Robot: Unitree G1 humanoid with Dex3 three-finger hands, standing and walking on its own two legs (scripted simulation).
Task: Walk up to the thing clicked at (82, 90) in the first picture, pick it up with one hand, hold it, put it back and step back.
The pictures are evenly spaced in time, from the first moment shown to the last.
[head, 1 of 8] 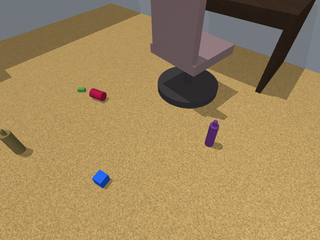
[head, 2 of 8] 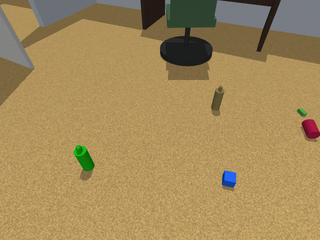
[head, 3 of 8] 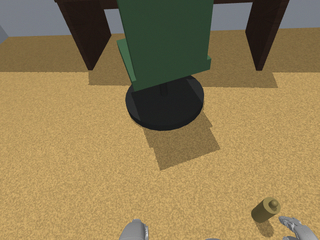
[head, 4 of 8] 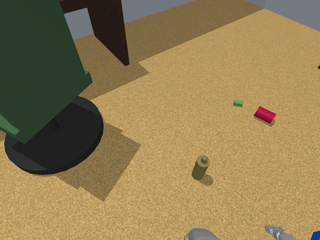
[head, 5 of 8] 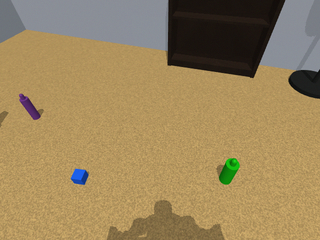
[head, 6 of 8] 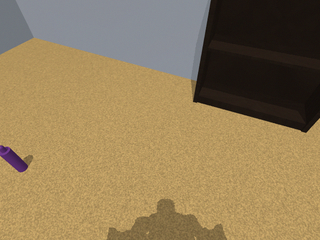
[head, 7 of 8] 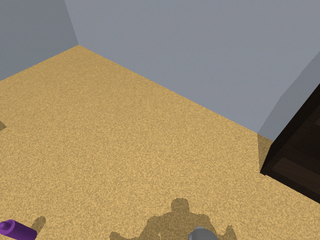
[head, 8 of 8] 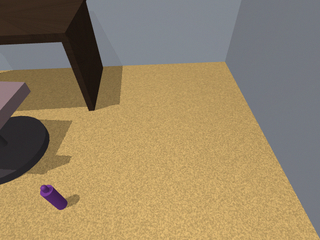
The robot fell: no
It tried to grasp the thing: no
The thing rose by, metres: 0.00
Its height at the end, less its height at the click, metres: +0.00
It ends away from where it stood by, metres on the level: 0.00
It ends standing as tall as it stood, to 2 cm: yes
